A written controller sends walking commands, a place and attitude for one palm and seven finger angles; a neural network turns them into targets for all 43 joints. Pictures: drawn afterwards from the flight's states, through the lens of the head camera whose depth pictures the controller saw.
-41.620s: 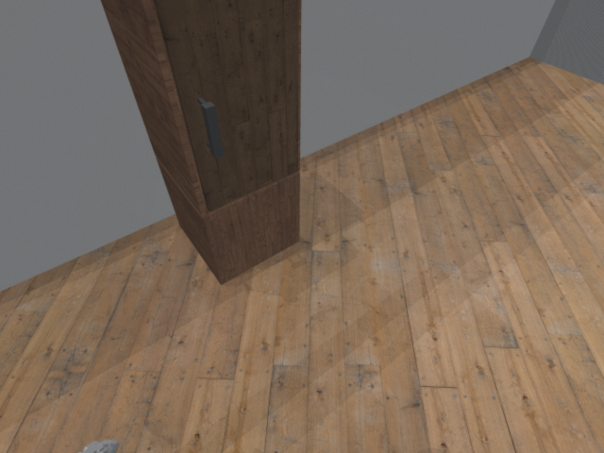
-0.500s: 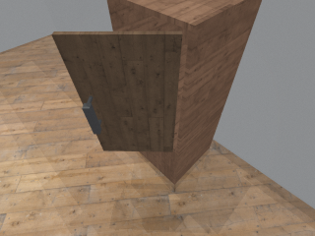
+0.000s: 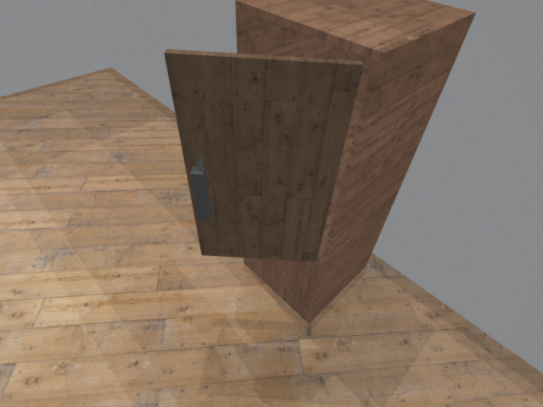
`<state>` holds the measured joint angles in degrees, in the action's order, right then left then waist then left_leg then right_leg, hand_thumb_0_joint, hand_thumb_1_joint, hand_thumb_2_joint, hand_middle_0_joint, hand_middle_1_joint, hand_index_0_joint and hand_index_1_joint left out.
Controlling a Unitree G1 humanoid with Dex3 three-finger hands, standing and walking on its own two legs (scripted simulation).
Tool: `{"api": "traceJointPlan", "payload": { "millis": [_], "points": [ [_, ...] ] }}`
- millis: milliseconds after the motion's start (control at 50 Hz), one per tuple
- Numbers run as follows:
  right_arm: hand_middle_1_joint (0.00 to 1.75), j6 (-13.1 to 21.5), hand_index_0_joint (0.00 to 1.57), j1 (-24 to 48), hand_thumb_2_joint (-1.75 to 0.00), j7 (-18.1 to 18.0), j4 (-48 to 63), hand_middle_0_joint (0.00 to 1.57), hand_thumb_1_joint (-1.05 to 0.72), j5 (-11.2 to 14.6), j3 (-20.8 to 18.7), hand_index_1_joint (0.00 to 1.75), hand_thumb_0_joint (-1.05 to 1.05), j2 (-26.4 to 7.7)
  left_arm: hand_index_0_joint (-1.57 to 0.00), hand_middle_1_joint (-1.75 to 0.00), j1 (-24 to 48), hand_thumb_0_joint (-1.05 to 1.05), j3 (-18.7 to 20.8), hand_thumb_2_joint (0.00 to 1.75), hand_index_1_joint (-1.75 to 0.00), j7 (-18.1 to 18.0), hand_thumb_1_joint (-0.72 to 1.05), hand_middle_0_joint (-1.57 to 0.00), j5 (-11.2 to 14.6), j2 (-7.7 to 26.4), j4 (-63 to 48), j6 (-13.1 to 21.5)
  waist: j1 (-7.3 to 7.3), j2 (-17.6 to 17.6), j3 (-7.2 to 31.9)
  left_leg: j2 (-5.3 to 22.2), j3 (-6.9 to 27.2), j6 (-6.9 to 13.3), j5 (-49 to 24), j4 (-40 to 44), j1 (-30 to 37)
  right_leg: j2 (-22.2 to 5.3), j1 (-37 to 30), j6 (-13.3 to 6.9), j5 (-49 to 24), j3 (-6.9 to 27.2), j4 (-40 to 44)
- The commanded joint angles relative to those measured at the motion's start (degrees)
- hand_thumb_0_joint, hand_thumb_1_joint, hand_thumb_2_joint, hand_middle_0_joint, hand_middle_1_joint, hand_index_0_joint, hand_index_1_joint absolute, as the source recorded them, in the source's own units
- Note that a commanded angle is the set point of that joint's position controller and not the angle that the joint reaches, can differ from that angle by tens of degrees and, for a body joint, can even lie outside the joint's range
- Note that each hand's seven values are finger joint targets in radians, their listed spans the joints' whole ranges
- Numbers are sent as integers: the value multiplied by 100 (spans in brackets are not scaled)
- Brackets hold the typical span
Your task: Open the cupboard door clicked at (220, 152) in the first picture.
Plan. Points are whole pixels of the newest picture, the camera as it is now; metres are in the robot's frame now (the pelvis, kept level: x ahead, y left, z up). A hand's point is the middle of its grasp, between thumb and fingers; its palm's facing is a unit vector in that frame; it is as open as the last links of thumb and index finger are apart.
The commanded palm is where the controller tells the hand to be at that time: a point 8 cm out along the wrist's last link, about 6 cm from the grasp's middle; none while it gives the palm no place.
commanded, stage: come to a stop and stand still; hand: left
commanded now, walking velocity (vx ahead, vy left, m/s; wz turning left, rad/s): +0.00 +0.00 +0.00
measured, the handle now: (203, 188) +0.57 +0.20 -0.04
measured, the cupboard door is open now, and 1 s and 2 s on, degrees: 43 43 43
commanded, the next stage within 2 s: look again from close up in 0.60 s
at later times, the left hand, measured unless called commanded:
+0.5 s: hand out of the picture -0.05 +0.16 -0.17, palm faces +0.04 -0.99 -0.16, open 7.4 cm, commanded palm none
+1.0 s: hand out of the picture +0.03 +0.15 -0.17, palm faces +0.01 -0.98 -0.19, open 7.3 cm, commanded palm none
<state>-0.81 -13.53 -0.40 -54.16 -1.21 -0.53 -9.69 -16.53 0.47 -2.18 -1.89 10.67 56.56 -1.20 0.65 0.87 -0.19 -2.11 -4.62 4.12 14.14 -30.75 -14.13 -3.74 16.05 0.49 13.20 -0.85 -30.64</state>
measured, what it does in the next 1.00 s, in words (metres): stands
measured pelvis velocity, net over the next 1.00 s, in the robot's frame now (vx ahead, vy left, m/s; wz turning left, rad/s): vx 0.02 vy -0.02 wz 0.00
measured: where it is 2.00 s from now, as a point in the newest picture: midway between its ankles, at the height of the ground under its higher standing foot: outside the picture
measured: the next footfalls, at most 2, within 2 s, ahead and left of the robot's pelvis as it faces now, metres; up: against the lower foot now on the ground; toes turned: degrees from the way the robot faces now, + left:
none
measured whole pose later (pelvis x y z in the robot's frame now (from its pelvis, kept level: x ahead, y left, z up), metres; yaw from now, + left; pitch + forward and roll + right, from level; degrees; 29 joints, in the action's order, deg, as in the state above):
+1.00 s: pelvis +0.02 -0.02 +0.01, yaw +0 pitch -1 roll +0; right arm 0.5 -15.6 -1.0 -63.4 -0.5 0.2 -8.2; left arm -16.8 -0.4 -2.5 -1.1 9.0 61.0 0.8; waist -0.5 0.9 -1.6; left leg -1.3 -4.0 2.5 13.2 -26.3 -12.2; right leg -1.0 14.3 1.4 10.9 1.9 -26.1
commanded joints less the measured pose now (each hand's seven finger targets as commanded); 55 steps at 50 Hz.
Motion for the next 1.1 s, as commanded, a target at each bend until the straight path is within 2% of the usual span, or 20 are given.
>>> {"api": "traceJointPlan", "payload": {
  "millis": [0,60,100,340,440,540,680,740,800,900,1080],
  "points": [
    [30,110,20,69,-90,-11,337,20,-90,-14,-199,30,0,-865,-20,-30,-511,0,47,90,-30,28,90,-20,3,375,-190,71,43,-389,-608,1029,1348,-30,2100,1845,-1135,57,-264,-124,373,-41,149],
    [30,112,20,8,-90,-9,285,20,-90,-1,-196,30,0,-865,-20,-30,-615,0,40,90,-30,33,90,-20,0,360,-163,98,24,-219,-504,992,1330,-32,1985,1803,-983,54,-251,-127,329,30,266],
    [30,116,20,-16,-90,-13,224,20,-90,3,-190,30,0,-885,-20,-30,-674,0,29,90,-30,35,90,-20,11,348,-123,113,4,-342,-476,974,1368,-48,2001,1814,-926,59,-206,-134,355,104,300],
    [30,160,20,-317,-90,-38,-228,20,-90,48,-142,30,0,-707,-20,-30,-910,0,-34,90,-30,12,90,-20,41,265,226,227,-66,-107,-488,786,1249,-107,1532,1562,-579,-53,23,-177,450,568,748],
    [30,199,20,-403,-90,-52,-390,20,-90,62,-120,30,0,-614,-20,-30,-914,0,-44,90,-30,-4,90,-20,54,209,336,254,-66,-88,-432,788,1167,-128,1235,1501,-468,-92,-28,-175,217,591,772],
    [30,198,20,-453,-90,-53,-496,20,-90,59,-116,30,0,-526,-20,-30,-844,0,-37,90,-30,-15,90,-20,56,183,341,258,-60,-18,-556,753,1102,-148,1187,1450,-544,-97,4,-179,285,653,817],
    [30,225,20,-511,-90,-60,-586,20,-90,52,-94,30,0,-441,-20,-30,-667,0,-20,90,-30,-33,90,-20,75,198,276,269,-73,-84,-445,733,1014,-182,804,1350,-438,-123,-100,-200,39,684,817],
    [30,238,20,-514,-90,-63,-635,20,-90,55,-86,30,0,-412,-20,-30,-603,0,-16,90,-30,-33,90,-20,86,211,288,285,-74,5,-355,710,923,-194,525,1258,-302,-148,-158,-208,-124,735,834],
    [30,240,20,-516,-90,-66,-663,20,-90,56,-66,30,0,-404,-20,-30,-528,0,-16,90,-30,-34,90,-20,98,251,259,293,-88,-47,-354,698,840,-214,285,1176,-227,-162,-174,-219,-244,775,870],
    [30,239,20,-496,-90,-70,-717,20,-90,61,-56,30,0,-406,-20,-30,-436,0,-14,90,-30,-35,90,-20,104,290,251,294,-97,79,-276,698,784,-237,45,1127,-94,-169,-256,-206,-371,770,891],
    [30,247,20,-410,-90,-75,-798,20,-90,66,-41,30,0,-447,-20,-30,-376,0,-15,90,-30,-32,90,-20,105,327,295,294,-78,-28,-252,745,755,-248,-212,1161,50,-154,-362,-190,-635,737,894]
  ]
}}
